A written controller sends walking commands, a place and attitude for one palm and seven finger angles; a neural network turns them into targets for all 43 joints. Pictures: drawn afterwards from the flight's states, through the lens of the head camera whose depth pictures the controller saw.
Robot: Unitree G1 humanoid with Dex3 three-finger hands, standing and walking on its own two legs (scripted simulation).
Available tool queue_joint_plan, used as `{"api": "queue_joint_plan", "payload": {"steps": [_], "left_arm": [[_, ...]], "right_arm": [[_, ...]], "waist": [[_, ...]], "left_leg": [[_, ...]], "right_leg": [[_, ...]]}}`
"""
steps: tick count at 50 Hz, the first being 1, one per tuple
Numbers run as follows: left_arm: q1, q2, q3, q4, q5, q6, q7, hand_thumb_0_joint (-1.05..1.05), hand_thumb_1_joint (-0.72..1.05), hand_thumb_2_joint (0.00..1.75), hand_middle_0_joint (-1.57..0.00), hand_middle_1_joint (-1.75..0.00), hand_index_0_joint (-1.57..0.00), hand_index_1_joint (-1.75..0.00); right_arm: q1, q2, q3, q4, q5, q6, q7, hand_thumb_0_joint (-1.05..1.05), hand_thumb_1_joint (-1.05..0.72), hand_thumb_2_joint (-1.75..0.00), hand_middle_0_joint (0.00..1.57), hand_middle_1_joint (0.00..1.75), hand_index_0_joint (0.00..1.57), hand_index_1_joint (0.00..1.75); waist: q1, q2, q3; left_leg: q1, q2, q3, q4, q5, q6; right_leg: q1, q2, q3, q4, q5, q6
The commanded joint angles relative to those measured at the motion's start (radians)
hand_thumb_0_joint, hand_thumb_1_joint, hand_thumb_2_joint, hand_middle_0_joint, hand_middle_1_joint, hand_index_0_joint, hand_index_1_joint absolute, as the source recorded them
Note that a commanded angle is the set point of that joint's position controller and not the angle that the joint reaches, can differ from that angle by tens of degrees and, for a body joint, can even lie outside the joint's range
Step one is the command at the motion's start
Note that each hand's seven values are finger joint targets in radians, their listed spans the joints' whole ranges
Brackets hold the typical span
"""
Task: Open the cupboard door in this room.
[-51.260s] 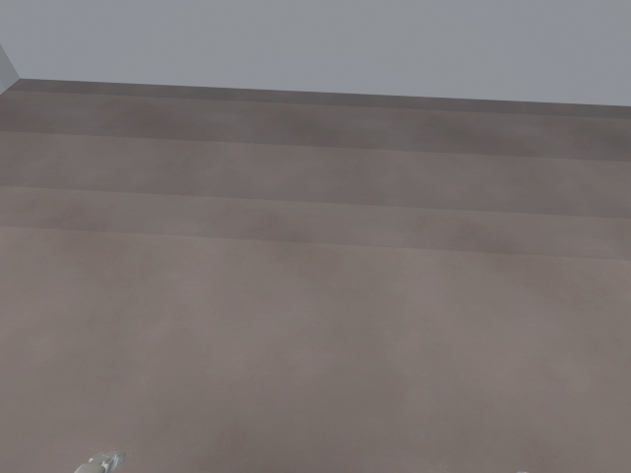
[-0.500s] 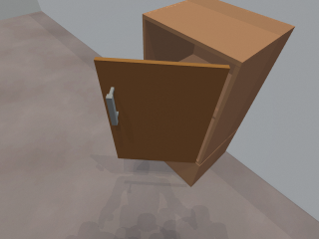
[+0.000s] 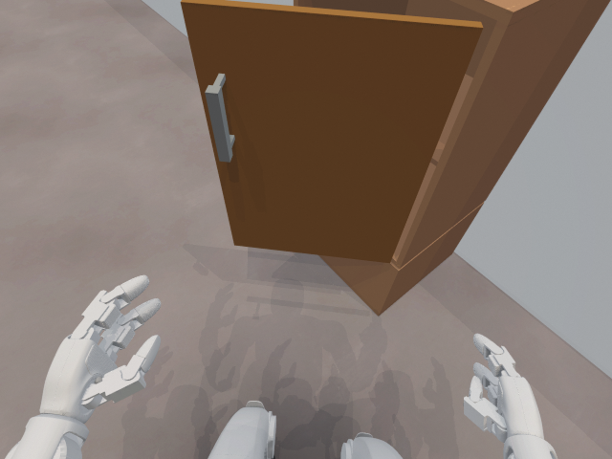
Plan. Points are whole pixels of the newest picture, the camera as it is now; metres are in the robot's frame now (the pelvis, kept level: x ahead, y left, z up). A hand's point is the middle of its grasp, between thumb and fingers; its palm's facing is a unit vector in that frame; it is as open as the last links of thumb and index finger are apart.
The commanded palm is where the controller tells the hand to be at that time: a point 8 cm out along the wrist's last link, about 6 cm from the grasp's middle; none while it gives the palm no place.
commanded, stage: raise the hand with hooked fingers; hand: left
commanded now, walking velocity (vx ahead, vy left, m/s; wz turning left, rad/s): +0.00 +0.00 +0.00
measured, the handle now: (223, 119) +0.61 +0.20 +0.08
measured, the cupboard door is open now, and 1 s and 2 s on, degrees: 44 44 44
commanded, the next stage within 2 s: move the hooked fingers beside the handle in 1.68 s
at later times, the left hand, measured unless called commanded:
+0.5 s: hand (108, 312) +0.26 +0.26 +0.06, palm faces -0.03 -1.00 -0.05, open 11.6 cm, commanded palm +0.24 +0.31 +0.07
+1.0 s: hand (74, 281) +0.29 +0.30 +0.09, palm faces -0.01 -1.00 -0.06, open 13.8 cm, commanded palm +0.26 +0.35 +0.09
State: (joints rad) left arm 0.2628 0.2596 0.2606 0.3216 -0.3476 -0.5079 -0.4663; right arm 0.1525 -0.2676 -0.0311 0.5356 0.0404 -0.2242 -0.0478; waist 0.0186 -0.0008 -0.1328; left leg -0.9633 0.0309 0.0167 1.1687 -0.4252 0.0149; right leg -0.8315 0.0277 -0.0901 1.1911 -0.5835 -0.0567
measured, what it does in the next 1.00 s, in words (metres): stands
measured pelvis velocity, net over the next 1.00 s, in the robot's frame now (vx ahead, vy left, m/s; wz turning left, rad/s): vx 0.01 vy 0.04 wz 0.00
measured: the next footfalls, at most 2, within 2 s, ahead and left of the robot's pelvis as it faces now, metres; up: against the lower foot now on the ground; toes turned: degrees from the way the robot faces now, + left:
none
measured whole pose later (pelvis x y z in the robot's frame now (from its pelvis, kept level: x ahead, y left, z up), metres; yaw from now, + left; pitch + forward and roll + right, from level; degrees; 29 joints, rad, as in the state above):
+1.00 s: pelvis +0.01 +0.04 +0.04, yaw +0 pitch +11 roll -4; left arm 0.05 0.40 0.36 0.34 -0.34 -0.31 -0.48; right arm 0.26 -0.26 0.05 0.53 0.04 -0.18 -0.07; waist 0.00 0.03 -0.10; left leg -0.82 0.01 0.02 1.00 -0.37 0.06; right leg -0.66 0.02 -0.08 0.95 -0.49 -0.01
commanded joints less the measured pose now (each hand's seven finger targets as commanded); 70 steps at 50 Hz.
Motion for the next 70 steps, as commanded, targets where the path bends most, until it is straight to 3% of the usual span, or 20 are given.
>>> {"api": "queue_joint_plan", "payload": {"steps": [1, 2, 6, 9, 12, 14, 17, 21, 23, 27, 31, 37, 41, 44, 52, 54, 58, 61, 64, 70], "left_arm": [[-0.223, 0.227, 0.086, -0.427, -0.02, -0.065, 0.059, 0.0, 0.39, 0.68, -0.24, -0.63, -0.24, -0.63], [-0.261, 0.221, 0.061, -0.447, -0.017, -0.062, 0.059, 0.0, 0.36, 0.67, -0.24, -0.64, -0.24, -0.64], [-0.209, 0.235, 0.061, -0.326, -0.002, 0.001, 0.029, 0.0, 0.27, 0.63, -0.25, -0.7, -0.25, -0.7], [-0.147, 0.259, 0.122, -0.273, -0.028, 0.064, 0.003, 0.0, 0.2, 0.6, -0.25, -0.75, -0.25, -0.75], [-0.089, 0.259, 0.158, -0.266, -0.045, 0.097, 0.01, 0.0, 0.13, 0.57, -0.25, -0.8, -0.25, -0.8], [-0.084, 0.246, 0.157, -0.297, -0.044, 0.091, 0.026, 0.0, 0.08, 0.55, -0.26, -0.82, -0.26, -0.82], [-0.084, 0.246, 0.172, -0.244, -0.039, 0.077, 0.041, 0.0, 0.01, 0.52, -0.26, -0.87, -0.26, -0.87], [-0.099, 0.237, 0.141, -0.303, -0.029, 0.044, 0.045, 0.0, -0.08, 0.48, -0.27, -0.93, -0.27, -0.93], [-0.125, 0.25, 0.146, -0.305, -0.027, 0.047, 0.043, 0.0, -0.13, 0.46, -0.27, -0.96, -0.27, -0.96], [-0.179, 0.282, 0.158, -0.315, -0.023, 0.055, 0.044, 0.0, -0.22, 0.42, -0.28, -1.02, -0.28, -1.02], [-0.182, 0.27, 0.142, -0.351, -0.017, 0.067, 0.056, 0.0, -0.31, 0.38, -0.29, -1.08, -0.29, -1.08], [-0.244, 0.293, 0.155, -0.257, -0.011, 0.116, 0.044, 0.0, -0.45, 0.32, -0.3, -1.17, -0.3, -1.17], [-0.323, 0.301, 0.149, -0.235, -0.013, 0.128, 0.016, 0.0, -0.5, 0.3, -0.3, -1.2, -0.3, -1.2], [-0.344, 0.335, 0.174, -0.225, -0.015, 0.126, 0.002, 0.0, -0.5, 0.3, -0.3, -1.2, -0.3, -1.2], [-0.438, 0.396, 0.221, -0.129, -0.038, 0.136, -0.046, 0.0, -0.5, 0.3, -0.3, -1.2, -0.3, -1.2], [-0.45, 0.405, 0.222, -0.127, -0.036, 0.134, -0.057, 0.0, -0.5, 0.3, -0.3, -1.2, -0.3, -1.2], [-0.467, 0.443, 0.251, -0.116, -0.042, 0.13, -0.066, 0.0, -0.5, 0.3, -0.3, -1.2, -0.3, -1.2], [-0.442, 0.406, 0.231, -0.058, -0.05, 0.141, -0.08, 0.0, -0.5, 0.3, -0.3, -1.2, -0.3, -1.2], [-0.436, 0.407, 0.237, -0.046, -0.061, 0.145, -0.092, 0.0, -0.5, 0.3, -0.3, -1.2, -0.3, -1.2], [-0.459, 0.421, 0.247, -0.074, -0.056, 0.12, -0.081, 0.0, -0.5, 0.3, -0.3, -1.2, -0.3, -1.2]], "right_arm": [[0.02, -0.109, -0.02, -0.131, 0.0, -0.058, -0.051, 0.0, -0.9, -0.9, 0.2, 0.3, 0.2, 0.3], [0.031, -0.112, -0.013, -0.121, -0.003, -0.062, -0.057, 0.0, -0.9, -0.9, 0.2, 0.3, 0.2, 0.3], [0.043, -0.122, -0.005, -0.079, 0.0, -0.072, -0.071, 0.0, -0.9, -0.9, 0.2, 0.3, 0.2, 0.3], [0.049, -0.123, -0.009, -0.083, 0.002, -0.069, -0.065, 0.0, -0.9, -0.9, 0.2, 0.3, 0.2, 0.3], [0.045, -0.115, -0.013, -0.09, 0.002, -0.064, -0.05, 0.0, -0.9, -0.9, 0.2, 0.3, 0.2, 0.3], [0.047, -0.112, -0.019, -0.093, -0.002, -0.062, -0.04, 0.0, -0.9, -0.9, 0.2, 0.3, 0.2, 0.3], [0.054, -0.115, -0.024, -0.087, -0.006, -0.054, -0.032, 0.0, -0.9, -0.9, 0.2, 0.3, 0.2, 0.3], [0.071, -0.13, -0.026, -0.098, -0.004, -0.059, -0.024, 0.0, -0.9, -0.9, 0.2, 0.3, 0.2, 0.3], [0.083, -0.138, -0.027, -0.101, -0.004, -0.054, -0.024, 0.0, -0.9, -0.9, 0.2, 0.3, 0.2, 0.3], [0.094, -0.15, -0.021, -0.107, -0.002, -0.05, -0.029, 0.0, -0.9, -0.9, 0.2, 0.3, 0.2, 0.3], [0.095, -0.153, -0.017, -0.116, -0.001, -0.047, -0.028, 0.0, -0.9, -0.9, 0.2, 0.3, 0.2, 0.3], [0.101, -0.16, -0.005, -0.128, -0.002, -0.024, -0.032, 0.0, -0.9, -0.9, 0.2, 0.3, 0.2, 0.3], [0.094, -0.162, -0.001, -0.134, 0.004, -0.015, -0.039, 0.0, -0.9, -0.9, 0.2, 0.3, 0.2, 0.3], [0.099, -0.163, 0.003, -0.136, 0.002, -0.015, -0.039, 0.0, -0.9, -0.9, 0.2, 0.3, 0.2, 0.3], [0.102, -0.168, 0.007, -0.12, 0.005, -0.009, -0.048, 0.0, -0.9, -0.9, 0.2, 0.3, 0.2, 0.3], [0.106, -0.168, 0.007, -0.119, 0.008, -0.013, -0.049, 0.0, -0.9, -0.9, 0.2, 0.3, 0.2, 0.3], [0.119, -0.171, 0.005, -0.111, 0.007, -0.017, -0.047, 0.0, -0.9, -0.9, 0.2, 0.3, 0.2, 0.3], [0.121, -0.169, 0.004, -0.11, 0.011, -0.016, -0.044, 0.0, -0.9, -0.9, 0.2, 0.3, 0.2, 0.3], [0.131, -0.17, 0.0, -0.113, 0.01, -0.014, -0.039, 0.0, -0.9, -0.9, 0.2, 0.3, 0.2, 0.3], [0.128, -0.166, -0.002, -0.117, 0.01, -0.01, -0.032, 0.0, -0.9, -0.9, 0.2, 0.3, 0.2, 0.3]], "waist": [[-0.042, 0.085, -0.188], [-0.062, 0.076, -0.176], [-0.065, 0.081, -0.14], [-0.028, 0.051, -0.215], [0.008, 0.08, -0.249], [0.004, 0.06, -0.262], [-0.002, 0.013, -0.22], [-0.009, 0.082, -0.244], [-0.021, 0.062, -0.244], [-0.019, 0.093, -0.233], [-0.023, 0.142, -0.247], [-0.029, 0.106, -0.173], [-0.037, 0.12, -0.178], [-0.028, 0.131, -0.213], [-0.029, 0.099, -0.187], [-0.025, 0.133, -0.214], [-0.024, 0.129, -0.228], [-0.027, 0.107, -0.195], [-0.024, 0.07, -0.215], [-0.023, 0.1, -0.216]], "left_leg": [[0.201, -0.004, -0.036, -0.118, 0.008, 0.031], [0.193, -0.001, -0.047, -0.112, 0.006, 0.034], [0.182, 0.001, -0.058, -0.123, 0.027, 0.031], [0.214, -0.002, -0.062, -0.142, 0.107, 0.028], [0.268, -0.006, -0.067, -0.177, 0.188, 0.023], [0.299, -0.006, -0.067, -0.196, 0.211, 0.023], [0.277, -0.007, -0.068, -0.197, 0.206, 0.023], [0.352, -0.004, -0.076, -0.234, 0.189, 0.019], [0.362, 0.0, -0.085, -0.243, 0.181, 0.018], [0.405, 0.006, -0.111, -0.276, 0.161, 0.009], [0.496, 0.016, -0.142, -0.321, 0.163, -0.008], [0.472, 0.013, -0.158, -0.359, 0.099, -0.014], [0.491, 0.011, -0.153, -0.376, 0.045, -0.01], [0.528, 0.01, -0.155, -0.378, 0.098, -0.014], [0.464, -0.005, -0.11, -0.358, 0.102, 0.006], [0.484, -0.005, -0.103, -0.354, 0.129, 0.007], [0.498, -0.005, -0.098, -0.353, 0.176, 0.009], [0.473, -0.009, -0.086, -0.351, 0.172, 0.014], [0.446, -0.015, -0.068, -0.33, 0.209, 0.02], [0.44, -0.015, -0.061, -0.317, 0.205, 0.021]], "right_leg": [[0.014, -0.022, 0.218, -0.365, -0.073, 0.048], [0.0, -0.013, 0.208, -0.351, -0.056, 0.049], [0.0, -0.012, 0.189, -0.359, -0.012, 0.048], [0.078, -0.014, 0.169, -0.347, 0.107, 0.054], [0.121, -0.006, 0.13, -0.322, 0.228, 0.049], [0.112, -0.002, 0.098, -0.309, 0.268, 0.049], [0.088, 0.005, 0.087, -0.301, 0.264, 0.048], [0.046, 0.01, 0.051, -0.292, 0.226, 0.037], [0.037, 0.015, 0.043, -0.291, 0.22, 0.035], [0.026, 0.021, 0.028, -0.289, 0.204, 0.025], [0.01, 0.019, 0.012, -0.298, 0.203, 0.025], [0.022, 0.025, 0.007, -0.322, 0.189, 0.021], [0.024, 0.023, 0.012, -0.343, 0.164, 0.024], [0.046, 0.024, 0.014, -0.351, 0.188, 0.019], [0.101, 0.026, 0.036, -0.386, 0.193, 0.018], [0.107, 0.023, 0.04, -0.388, 0.203, 0.018], [0.128, 0.025, 0.044, -0.395, 0.234, 0.018], [0.128, 0.025, 0.045, -0.404, 0.239, 0.023], [0.156, 0.022, 0.06, -0.404, 0.287, 0.029], [0.15, 0.021, 0.072, -0.396, 0.282, 0.03]]}}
